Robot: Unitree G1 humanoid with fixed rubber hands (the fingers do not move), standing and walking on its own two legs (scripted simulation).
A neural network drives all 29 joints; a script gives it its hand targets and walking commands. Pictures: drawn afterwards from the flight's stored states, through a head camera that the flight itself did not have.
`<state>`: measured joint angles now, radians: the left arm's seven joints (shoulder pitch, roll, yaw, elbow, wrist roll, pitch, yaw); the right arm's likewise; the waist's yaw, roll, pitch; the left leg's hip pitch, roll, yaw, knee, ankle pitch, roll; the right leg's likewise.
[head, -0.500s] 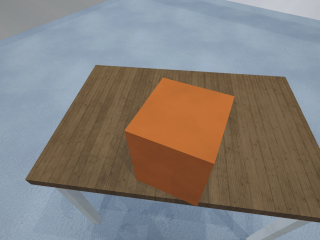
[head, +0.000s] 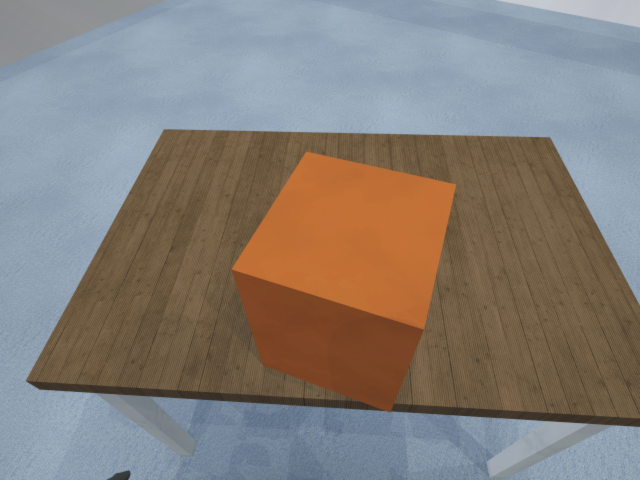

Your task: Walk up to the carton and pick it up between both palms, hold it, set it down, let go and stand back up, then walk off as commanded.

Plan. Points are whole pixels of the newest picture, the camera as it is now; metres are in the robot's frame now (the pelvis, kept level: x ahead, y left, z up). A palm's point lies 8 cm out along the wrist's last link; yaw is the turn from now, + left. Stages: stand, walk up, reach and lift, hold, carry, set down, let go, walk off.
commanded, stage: walk up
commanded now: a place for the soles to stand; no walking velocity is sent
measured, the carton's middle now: (349, 284) +0.38 -0.02 +0.02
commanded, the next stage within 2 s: stand in 0.88 s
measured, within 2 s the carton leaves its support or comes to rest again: neither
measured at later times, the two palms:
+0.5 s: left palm out of the picture +0.11 +0.29 -0.11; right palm out of the picture +0.06 -0.31 -0.13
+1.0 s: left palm out of the picture +0.13 +0.29 -0.11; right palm out of the picture +0.04 -0.30 -0.12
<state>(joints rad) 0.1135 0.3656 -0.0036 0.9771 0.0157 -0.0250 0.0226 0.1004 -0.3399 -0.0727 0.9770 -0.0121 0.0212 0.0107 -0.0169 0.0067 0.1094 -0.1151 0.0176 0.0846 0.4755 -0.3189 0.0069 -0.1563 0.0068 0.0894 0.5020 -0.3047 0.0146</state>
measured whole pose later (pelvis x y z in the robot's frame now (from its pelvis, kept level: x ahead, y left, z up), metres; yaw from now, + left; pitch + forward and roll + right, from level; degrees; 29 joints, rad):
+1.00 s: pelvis -0.01 +0.01 -0.01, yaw -4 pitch -4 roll +0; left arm 0.12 0.37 0.00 0.93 0.01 -0.02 0.02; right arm 0.14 -0.34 -0.07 0.96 0.00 0.00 0.01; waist -0.03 0.00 0.13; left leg -0.15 0.00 0.08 0.59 -0.38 0.03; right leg -0.23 0.01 0.08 0.62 -0.33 0.01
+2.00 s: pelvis -0.08 -0.02 -0.01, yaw -1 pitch -12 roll +1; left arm 0.07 0.41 0.06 0.46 -0.11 0.23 -0.15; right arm 0.30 -0.08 0.01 0.26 0.00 0.06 -0.19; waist -0.01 -0.02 0.17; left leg -0.09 0.01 0.04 0.56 -0.27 0.04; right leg -0.14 0.01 0.02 0.58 -0.23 -0.02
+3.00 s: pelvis -0.02 +0.05 +0.00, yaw -2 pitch -6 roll -3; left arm 0.45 0.45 -0.03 -0.17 -0.23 0.00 -0.17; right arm 0.51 0.02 0.06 -0.02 0.20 -0.23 -0.28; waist 0.06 0.00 0.19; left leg -0.06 0.00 0.07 0.49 -0.32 0.06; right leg 0.05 0.00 0.03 0.30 -0.24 0.00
